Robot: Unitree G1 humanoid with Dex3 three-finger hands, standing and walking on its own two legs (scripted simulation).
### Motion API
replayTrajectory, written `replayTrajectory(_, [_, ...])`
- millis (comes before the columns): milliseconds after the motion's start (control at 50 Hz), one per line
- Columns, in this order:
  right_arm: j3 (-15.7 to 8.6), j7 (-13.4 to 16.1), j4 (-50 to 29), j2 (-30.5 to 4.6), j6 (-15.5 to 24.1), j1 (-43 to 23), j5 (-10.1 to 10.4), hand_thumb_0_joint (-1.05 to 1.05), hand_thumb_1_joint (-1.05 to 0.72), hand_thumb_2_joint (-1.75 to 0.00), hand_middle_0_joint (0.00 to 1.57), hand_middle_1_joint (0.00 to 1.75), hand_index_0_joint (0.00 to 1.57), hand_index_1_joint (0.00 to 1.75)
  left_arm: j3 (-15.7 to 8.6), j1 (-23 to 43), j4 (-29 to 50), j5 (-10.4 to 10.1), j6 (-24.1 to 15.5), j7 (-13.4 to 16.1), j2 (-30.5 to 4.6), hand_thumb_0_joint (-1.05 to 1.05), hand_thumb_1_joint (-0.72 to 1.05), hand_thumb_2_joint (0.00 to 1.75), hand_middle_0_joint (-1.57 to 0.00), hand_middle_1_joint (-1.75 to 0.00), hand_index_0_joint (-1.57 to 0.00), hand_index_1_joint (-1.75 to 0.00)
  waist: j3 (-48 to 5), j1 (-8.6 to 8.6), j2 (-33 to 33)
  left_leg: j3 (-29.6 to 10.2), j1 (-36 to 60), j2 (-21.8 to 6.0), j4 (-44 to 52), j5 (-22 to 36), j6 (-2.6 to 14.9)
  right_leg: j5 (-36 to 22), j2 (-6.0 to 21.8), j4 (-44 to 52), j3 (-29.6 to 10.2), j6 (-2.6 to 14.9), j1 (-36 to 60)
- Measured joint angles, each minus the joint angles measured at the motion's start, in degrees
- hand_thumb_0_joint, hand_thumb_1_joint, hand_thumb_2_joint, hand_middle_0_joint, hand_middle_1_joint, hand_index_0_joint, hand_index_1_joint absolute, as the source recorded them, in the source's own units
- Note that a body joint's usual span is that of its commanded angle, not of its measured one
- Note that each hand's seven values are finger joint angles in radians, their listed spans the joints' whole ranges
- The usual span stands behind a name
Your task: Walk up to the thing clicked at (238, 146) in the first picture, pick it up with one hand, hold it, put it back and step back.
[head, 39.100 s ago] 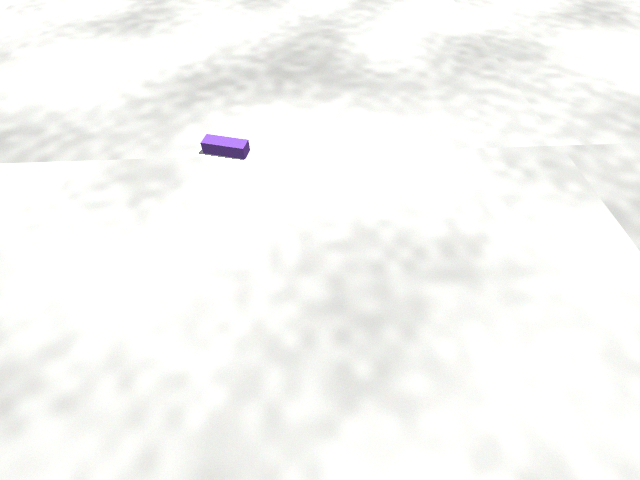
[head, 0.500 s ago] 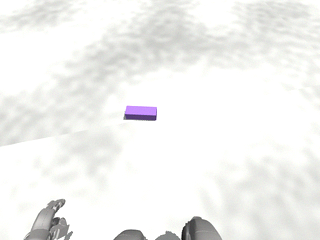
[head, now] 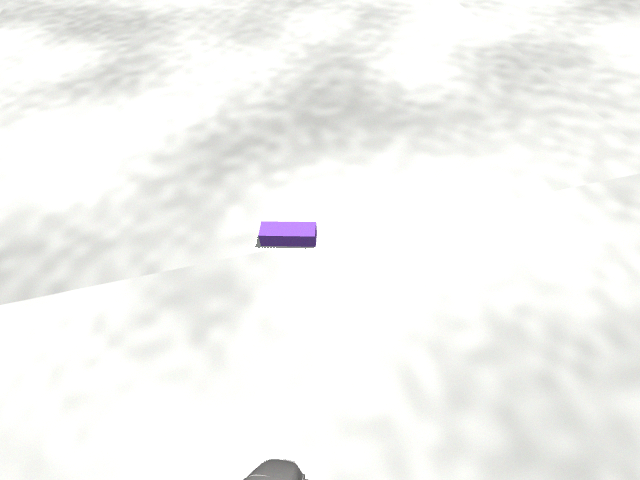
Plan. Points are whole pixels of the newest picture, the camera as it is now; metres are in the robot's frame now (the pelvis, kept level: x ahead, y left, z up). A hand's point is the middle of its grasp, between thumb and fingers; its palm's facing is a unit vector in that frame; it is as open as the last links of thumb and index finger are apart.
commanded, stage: step back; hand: left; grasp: from above
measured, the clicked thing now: (288, 234) +1.09 +0.25 -0.73
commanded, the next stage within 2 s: stand in 0.92 s
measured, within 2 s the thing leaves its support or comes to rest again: neither
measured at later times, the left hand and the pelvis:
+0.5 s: hand out of the picture +0.07 +0.27 -0.13, palm faces +0.06 -0.92 -0.40, open 7.4 cm; pelvis +0.02 +0.00 +0.00, yaw +2 degrees
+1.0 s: hand out of the picture +0.13 +0.28 -0.14, palm faces +0.01 -0.94 -0.35, open 7.4 cm; pelvis +0.05 +0.02 +0.01, yaw +1 degrees
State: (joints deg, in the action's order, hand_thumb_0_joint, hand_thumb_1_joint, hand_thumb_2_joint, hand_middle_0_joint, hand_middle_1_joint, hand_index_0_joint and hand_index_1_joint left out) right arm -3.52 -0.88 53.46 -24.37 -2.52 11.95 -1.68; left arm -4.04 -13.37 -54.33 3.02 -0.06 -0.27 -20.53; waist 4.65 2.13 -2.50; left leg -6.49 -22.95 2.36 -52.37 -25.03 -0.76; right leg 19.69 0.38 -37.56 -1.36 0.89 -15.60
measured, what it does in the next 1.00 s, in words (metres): steps on the spot: left foot, then right foot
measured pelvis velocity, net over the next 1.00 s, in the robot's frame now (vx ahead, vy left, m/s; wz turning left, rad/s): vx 0.05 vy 0.02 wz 0.02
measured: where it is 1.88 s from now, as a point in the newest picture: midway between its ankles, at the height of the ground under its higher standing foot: outside the picture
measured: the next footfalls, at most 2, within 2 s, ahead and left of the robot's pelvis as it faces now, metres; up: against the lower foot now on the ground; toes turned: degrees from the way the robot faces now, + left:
left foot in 0.08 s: +0.04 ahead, +0.14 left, +0.00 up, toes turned -1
right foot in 0.34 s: +0.08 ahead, -0.11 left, +0.00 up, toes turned +1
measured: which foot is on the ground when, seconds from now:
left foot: up 0.00-0.06, down 0.08-0.38, up 0.40-0.62, down 0.64-1.00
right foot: down 0.00-0.10, up 0.12-0.32, down 0.34-1.00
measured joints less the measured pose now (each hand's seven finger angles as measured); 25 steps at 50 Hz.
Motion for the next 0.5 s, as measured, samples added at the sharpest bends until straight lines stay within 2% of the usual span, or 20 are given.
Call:
replayTrajectory(60, [-0.2, -0.6, 2.1, 0.1, 0.4, 2.1, -0.4, 0.00, -0.90, -0.90, 0.20, 0.30, 0.20, 0.30, -0.2, 0.1, 0.1, 0.0, -0.3, -0.4, -1.0, 0.01, 0.90, 0.90, -0.21, -0.30, -0.21, -0.30, -0.7, -0.16, 0.4, 2.5, 6.0, -1.3, 11.0, -2.5, 0.27, 0.0, 1.3, -0.6, 1.3, -0.59, -0.8])
replayTrajectory(100, [-0.4, -0.7, 3.5, 1.3, 1.1, 2.1, -0.5, 0.01, -0.90, -0.90, 0.20, 0.30, 0.20, 0.30, -0.1, 0.4, -0.1, -0.2, 0.1, -0.4, -2.1, 0.01, 0.90, 0.90, -0.21, -0.30, -0.21, -0.30, 0.3, 0.03, 2.7, 4.0, 8.8, 0.0, 17.0, 5.9, 0.65, 0.7, 3.1, -2.1, 0.4, -0.83, -1.1])
replayTrajectory(160, [-0.2, -0.9, 3.4, 2.8, 2.4, 2.9, -0.8, 0.01, -0.90, -0.90, 0.20, 0.30, 0.20, 0.30, 0.1, -0.1, -1.8, -0.9, 1.0, -0.4, -2.8, 0.01, 0.90, 0.90, -0.21, -0.30, -0.20, -0.30, -0.5, -0.86, 3.4, 4.5, 9.2, 0.1, 18.6, 7.6, 2.10, 7.3, 1.4, -8.5, -1.2, -0.12, -3.7])
replayTrajectory(200, [0.3, -0.8, 3.2, 3.8, 3.2, 3.2, -0.9, 0.01, -0.90, -0.90, 0.20, 0.30, 0.20, 0.30, 0.0, -0.2, -2.5, -1.3, 1.0, -0.6, -3.5, 0.01, 0.90, 0.90, -0.21, -0.30, -0.20, -0.30, -0.6, -1.45, 3.9, 4.4, 10.2, -0.4, 20.7, 8.6, 2.28, 6.8, 0.7, -11.8, -0.9, 0.08, -5.3])
replayTrajectory(260, [0.6, -0.9, 2.8, 4.4, 3.6, 3.4, -0.9, 0.01, -0.90, -0.90, 0.21, 0.30, 0.21, 0.30, -0.2, -0.1, -2.7, -1.4, 0.3, -1.1, -4.0, 0.01, 0.90, 0.90, -0.20, -0.30, -0.20, -0.30, -0.6, -2.10, 3.9, 4.4, 11.0, -1.3, 22.1, 9.3, 1.84, 6.5, 0.7, -9.7, 0.7, -0.11, -5.5])
replayTrajectory(340, [0.5, -1.0, 2.2, 3.8, 2.7, 3.3, -0.8, 0.00, -0.90, -0.90, 0.21, 0.30, 0.21, 0.30, -0.6, 0.2, -2.7, -1.3, -0.5, -1.3, -3.7, 0.01, 0.90, 0.90, -0.20, -0.30, -0.20, -0.30, -1.0, -2.50, 3.0, 4.2, 10.3, -2.5, 19.5, 7.3, 0.86, 3.6, 0.0, 0.7, 2.0, 0.12, -1.4])
replayTrajectory(380, [0.3, -0.6, 2.1, 3.0, 2.0, 3.1, -0.5, 0.00, -0.90, -0.90, 0.21, 0.30, 0.21, 0.30, -0.7, 0.7, -2.5, -0.8, -1.3, -0.9, -2.8, 0.01, 0.90, 0.90, -0.20, -0.30, -0.20, -0.30, -0.7, -2.42, 1.0, 2.8, 8.8, -3.6, 14.6, 3.5, 1.14, -3.9, -1.5, 3.5, 3.1, 0.44, 0.1])
replayTrajectory(420, [0.2, 0.0, 2.6, 2.7, 1.4, 3.0, -0.4, 0.01, -0.90, -0.90, 0.21, 0.30, 0.20, 0.30, -0.6, 0.8, -2.0, -0.4, -1.9, -0.7, -1.9, 0.01, 0.90, 0.90, -0.20, -0.30, -0.20, -0.30, -1.1, -1.79, 0.4, 0.7, 5.9, -2.1, 7.4, -2.0, 1.63, -3.4, -1.7, 2.3, 3.7, 0.90, -0.1])
replayTrajectory(460, [0.1, 0.1, 2.9, 2.3, 1.6, 2.7, -0.3, 0.01, -0.90, -0.90, 0.21, 0.30, 0.20, 0.30, -0.4, 1.0, -1.7, -0.6, -2.2, -0.7, -1.0, 0.01, 0.90, 0.90, -0.20, -0.30, -0.20, -0.30, -0.9, -1.18, 0.2, 1.0, 3.0, -1.1, 1.5, -2.2, 1.64, -2.6, -1.3, 2.8, 3.9, 1.33, 0.8])
replayTrajectory(500, [0.0, 0.1, 3.0, 1.7, 2.2, 2.4, -0.2, 0.01, -0.90, -0.90, 0.20, 0.30, 0.20, 0.30, 0.0, 1.1, -1.4, -0.8, -2.6, -0.6, -0.1, 0.01, 0.90, 0.90, -0.21, -0.30, -0.20, -0.30, -0.5, -0.81, -0.2, 1.5, 0.9, -1.3, 0.0, -0.6, 1.49, -2.8, -0.9, 4.1, 4.2, 0.97, 2.0])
